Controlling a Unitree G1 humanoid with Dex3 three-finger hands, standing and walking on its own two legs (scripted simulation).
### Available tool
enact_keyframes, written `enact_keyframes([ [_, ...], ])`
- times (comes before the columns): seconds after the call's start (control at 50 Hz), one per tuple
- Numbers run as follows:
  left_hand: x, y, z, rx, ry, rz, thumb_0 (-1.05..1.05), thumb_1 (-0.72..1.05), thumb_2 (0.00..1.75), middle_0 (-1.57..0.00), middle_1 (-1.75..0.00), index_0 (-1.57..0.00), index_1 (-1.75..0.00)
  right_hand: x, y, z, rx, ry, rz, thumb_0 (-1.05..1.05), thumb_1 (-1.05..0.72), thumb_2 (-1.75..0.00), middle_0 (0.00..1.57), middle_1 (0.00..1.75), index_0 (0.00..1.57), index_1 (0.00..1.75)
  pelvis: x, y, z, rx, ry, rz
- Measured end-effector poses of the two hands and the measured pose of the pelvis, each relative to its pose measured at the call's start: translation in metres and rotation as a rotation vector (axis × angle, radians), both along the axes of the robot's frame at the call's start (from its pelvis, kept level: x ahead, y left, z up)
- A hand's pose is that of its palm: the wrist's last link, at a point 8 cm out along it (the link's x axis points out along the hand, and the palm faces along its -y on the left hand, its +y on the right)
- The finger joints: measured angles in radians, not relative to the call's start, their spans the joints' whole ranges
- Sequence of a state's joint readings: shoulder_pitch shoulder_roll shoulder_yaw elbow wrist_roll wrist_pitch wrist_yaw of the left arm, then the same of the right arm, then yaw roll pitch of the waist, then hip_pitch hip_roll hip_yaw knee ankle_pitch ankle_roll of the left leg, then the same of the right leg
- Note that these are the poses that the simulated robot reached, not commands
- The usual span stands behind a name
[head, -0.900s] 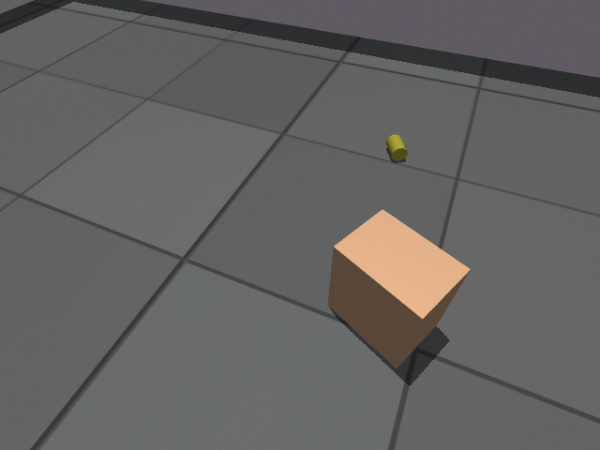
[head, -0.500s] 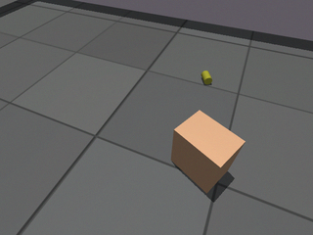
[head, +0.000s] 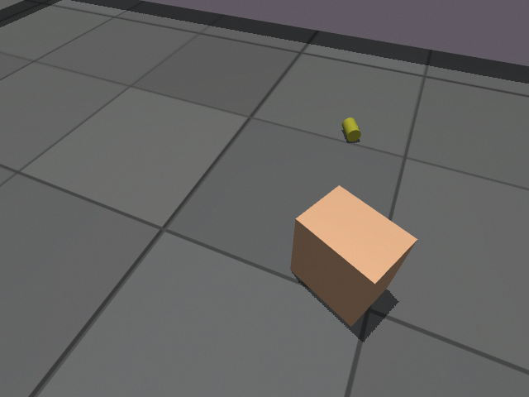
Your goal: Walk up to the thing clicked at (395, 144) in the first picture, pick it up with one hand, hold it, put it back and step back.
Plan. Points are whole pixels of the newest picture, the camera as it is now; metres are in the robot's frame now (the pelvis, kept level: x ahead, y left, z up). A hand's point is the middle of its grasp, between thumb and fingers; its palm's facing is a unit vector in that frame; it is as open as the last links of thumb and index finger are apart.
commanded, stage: stand
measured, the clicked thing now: (351, 129) +1.64 -0.51 -0.74
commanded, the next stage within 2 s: walk up in 0.22 s
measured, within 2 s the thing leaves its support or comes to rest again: neither
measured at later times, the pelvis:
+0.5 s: pelvis -0.02 -0.02 -0.01, yaw +9 degrees
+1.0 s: pelvis -0.02 -0.01 -0.03, yaw +25 degrees
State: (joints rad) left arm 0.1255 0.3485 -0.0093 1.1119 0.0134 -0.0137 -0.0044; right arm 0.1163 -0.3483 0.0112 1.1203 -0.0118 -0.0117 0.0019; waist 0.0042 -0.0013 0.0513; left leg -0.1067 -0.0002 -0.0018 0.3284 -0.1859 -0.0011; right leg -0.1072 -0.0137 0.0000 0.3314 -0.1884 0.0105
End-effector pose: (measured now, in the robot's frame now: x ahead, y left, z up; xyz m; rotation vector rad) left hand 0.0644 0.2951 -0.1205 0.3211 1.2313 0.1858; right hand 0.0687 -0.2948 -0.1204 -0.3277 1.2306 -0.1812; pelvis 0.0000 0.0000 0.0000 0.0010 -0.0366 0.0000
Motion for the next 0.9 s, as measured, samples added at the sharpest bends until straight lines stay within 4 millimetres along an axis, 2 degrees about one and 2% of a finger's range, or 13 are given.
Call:
enact_keyframes([
  [0.26, 0.004, 0.002, 0.000, -0.001, -0.015, 0.020, 0.00, 0.91, 0.90, -0.20, -0.30, -0.20, -0.30, 0.007, -0.002, 0.001, 0.001, -0.016, 0.010, 0.00, -0.90, -0.89, 0.20, 0.30, 0.21, 0.30, 0.000, -0.002, -0.002, 0.001, 0.006, 0.026],
  [0.38, 0.002, 0.010, 0.001, 0.041, -0.082, 0.072, 0.00, 0.91, 0.90, -0.20, -0.30, -0.20, -0.30, 0.010, -0.023, 0.000, -0.038, 0.005, 0.063, 0.00, -0.90, -0.89, 0.21, 0.30, 0.21, 0.30, -0.012, -0.016, -0.010, 0.001, 0.019, 0.088],
  [0.46, -0.014, 0.010, 0.004, 0.055, -0.091, 0.098, 0.00, 0.91, 0.90, -0.20, -0.30, -0.20, -0.30, 0.021, -0.036, 0.003, -0.082, 0.016, 0.108, 0.01, -0.90, -0.89, 0.21, 0.30, 0.21, 0.30, -0.018, -0.021, -0.012, 0.004, 0.024, 0.134],
  [0.56, -0.033, 0.013, 0.009, 0.053, -0.105, 0.129, 0.00, 0.91, 0.90, -0.20, -0.30, -0.20, -0.30, 0.046, -0.036, 0.016, -0.101, -0.022, 0.200, 0.01, -0.90, -0.89, 0.20, 0.30, 0.21, 0.30, -0.024, -0.016, -0.009, 0.017, 0.024, 0.191],
  [0.64, -0.048, 0.024, 0.000, 0.037, -0.130, 0.164, 0.00, 0.91, 0.90, -0.21, -0.30, -0.20, -0.30, 0.062, -0.022, 0.018, -0.113, -0.050, 0.259, 0.01, -0.90, -0.89, 0.20, 0.30, 0.20, 0.30, -0.026, -0.007, -0.016, 0.005, 0.018, 0.242],
  [0.74, -0.071, 0.045, -0.026, 0.016, -0.146, 0.263, 0.00, 0.91, 0.90, -0.21, -0.30, -0.20, -0.30, 0.069, 0.006, 0.014, -0.143, -0.087, 0.328, 0.00, -0.90, -0.89, 0.20, 0.30, 0.20, 0.30, -0.024, 0.006, -0.033, 0.037, -0.001, 0.294],
  [0.82, -0.093, 0.043, -0.027, -0.004, -0.120, 0.336, 0.00, 0.91, 0.90, -0.20, -0.30, -0.20, -0.30, 0.073, 0.021, 0.021, -0.142, -0.084, 0.387, 0.00, -0.90, -0.89, 0.21, 0.30, 0.21, 0.30, -0.021, 0.006, -0.027, 0.009, -0.002, 0.359],
  [0.9, -0.119, 0.035, -0.023, 0.000, -0.080, 0.381, 0.00, 0.91, 0.90, -0.20, -0.30, -0.20, -0.30, 0.089, 0.025, 0.022, -0.141, -0.111, 0.436, 0.00, -0.90, -0.89, 0.21, 0.30, 0.21, 0.30, -0.021, 0.002, -0.025, -0.001, 0.003, 0.386],
])
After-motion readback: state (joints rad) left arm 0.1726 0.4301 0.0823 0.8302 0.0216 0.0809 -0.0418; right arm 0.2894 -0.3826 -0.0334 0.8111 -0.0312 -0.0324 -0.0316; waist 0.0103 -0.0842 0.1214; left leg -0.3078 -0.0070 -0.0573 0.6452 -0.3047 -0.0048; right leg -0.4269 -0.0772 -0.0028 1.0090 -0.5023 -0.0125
